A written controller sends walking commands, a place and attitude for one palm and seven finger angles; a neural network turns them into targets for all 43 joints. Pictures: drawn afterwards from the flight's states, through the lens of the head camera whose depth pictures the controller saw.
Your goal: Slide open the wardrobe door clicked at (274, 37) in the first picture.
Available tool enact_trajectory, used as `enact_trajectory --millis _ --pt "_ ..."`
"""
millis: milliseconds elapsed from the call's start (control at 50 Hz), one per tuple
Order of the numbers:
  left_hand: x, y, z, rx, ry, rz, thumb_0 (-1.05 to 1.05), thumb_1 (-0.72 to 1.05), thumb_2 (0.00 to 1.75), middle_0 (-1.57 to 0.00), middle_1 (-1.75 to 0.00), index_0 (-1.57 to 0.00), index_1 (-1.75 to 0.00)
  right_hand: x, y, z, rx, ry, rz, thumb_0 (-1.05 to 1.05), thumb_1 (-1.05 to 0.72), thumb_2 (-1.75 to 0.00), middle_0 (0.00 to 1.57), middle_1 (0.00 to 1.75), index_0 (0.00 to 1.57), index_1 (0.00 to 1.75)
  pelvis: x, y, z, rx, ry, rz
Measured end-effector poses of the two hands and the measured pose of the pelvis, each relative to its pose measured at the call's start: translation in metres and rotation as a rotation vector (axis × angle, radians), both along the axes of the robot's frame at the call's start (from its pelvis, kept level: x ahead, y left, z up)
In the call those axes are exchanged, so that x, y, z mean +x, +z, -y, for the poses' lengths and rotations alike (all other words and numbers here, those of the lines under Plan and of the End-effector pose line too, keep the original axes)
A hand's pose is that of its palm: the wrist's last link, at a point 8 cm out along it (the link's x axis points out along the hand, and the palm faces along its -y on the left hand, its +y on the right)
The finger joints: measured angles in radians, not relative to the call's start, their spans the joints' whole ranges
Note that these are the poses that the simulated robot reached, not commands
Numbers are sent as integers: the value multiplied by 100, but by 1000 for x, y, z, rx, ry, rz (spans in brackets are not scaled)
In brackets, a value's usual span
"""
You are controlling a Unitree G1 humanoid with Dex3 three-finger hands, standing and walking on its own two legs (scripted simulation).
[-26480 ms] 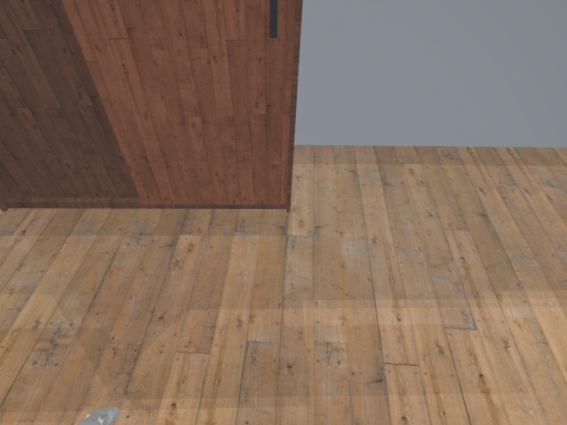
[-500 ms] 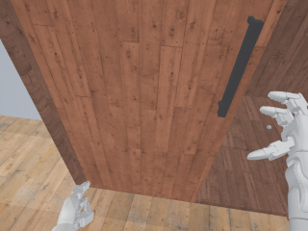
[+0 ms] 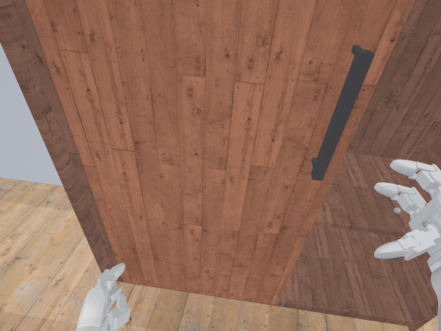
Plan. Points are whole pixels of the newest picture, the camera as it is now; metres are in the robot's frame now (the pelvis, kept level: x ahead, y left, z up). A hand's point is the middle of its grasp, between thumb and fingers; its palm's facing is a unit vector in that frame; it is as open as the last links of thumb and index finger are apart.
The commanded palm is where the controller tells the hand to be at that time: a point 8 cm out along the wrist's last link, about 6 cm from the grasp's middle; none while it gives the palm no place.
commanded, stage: draw the hand back to the body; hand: right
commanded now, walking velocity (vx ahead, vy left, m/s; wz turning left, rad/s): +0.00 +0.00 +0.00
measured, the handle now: (334, 119) +0.46 -0.22 +0.22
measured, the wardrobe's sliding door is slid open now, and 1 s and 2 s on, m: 0.59 0.59 0.59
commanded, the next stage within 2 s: step back with the hand held close in 1.22 s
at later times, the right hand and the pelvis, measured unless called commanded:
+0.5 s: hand (410, 232) +0.22 -0.27 +0.17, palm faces +0.46 +0.84 -0.29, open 12.3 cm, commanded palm +0.18 -0.31 +0.18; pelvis +0.01 -0.01 +0.01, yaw +0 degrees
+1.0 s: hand (421, 236) +0.22 -0.28 +0.17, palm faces +0.47 +0.81 -0.34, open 7.8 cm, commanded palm +0.17 -0.31 +0.18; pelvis +0.03 -0.01 +0.01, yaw +1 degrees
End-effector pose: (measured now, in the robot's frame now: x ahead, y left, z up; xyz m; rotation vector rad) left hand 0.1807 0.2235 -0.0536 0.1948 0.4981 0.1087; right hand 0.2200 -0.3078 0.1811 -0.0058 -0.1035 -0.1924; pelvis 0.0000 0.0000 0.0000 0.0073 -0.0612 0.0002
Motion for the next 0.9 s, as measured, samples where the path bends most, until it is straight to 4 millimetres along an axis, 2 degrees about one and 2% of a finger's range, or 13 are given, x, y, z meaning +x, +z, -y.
enact_trajectory --millis 100,160,260,420,520,620,700,900 --pt "7 3 3 17 -25 7 2 91 90 -21 -30 -20 -30 -11 -13 6 -14 -62 -60 -1 55 -20 25 114 25 115 -2 0 0 4 -10 11" --pt "11 5 8 20 -40 22 2 91 90 -21 -30 -20 -30 -16 -8 -1 -43 -45 -30 -1 52 -22 25 113 24 113 -2 0 1 6 -14 13" --pt "13 3 16 29 -76 8 2 91 90 -21 -30 -20 -30 -24 8 -2 -240 -175 50 -1 42 -27 25 107 24 107 -2 2 2 6 -10 14" --pt "2 -12 18 32 -66 -113 2 91 90 -21 -30 -20 -30 -39 -6 4 -312 -276 26 -1 17 -39 24 92 24 92 4 6 7 0 1 23" --pt "-1 -17 17 43 -52 -151 2 91 90 -21 -30 -20 -30 -39 -3 3 -338 -285 45 -1 0 -47 23 82 23 82 10 8 10 -2 3 31" --pt "4 -14 16 39 -31 -149 2 91 90 -21 -30 -20 -30 -35 4 4 -369 -276 68 0 -18 -56 23 71 23 71 16 9 12 -5 12 33" --pt "10 -10 15 35 -19 -138 2 91 90 -21 -30 -20 -30 -34 2 6 -381 -268 50 0 -33 -63 22 63 22 63 20 10 14 -5 19 31" --pt "25 -3 16 46 -31 -120 2 91 90 -21 -30 -20 -30 -45 -2 7 -388 -276 15 1 -68 -80 21 42 21 42 26 10 15 -4 17 29"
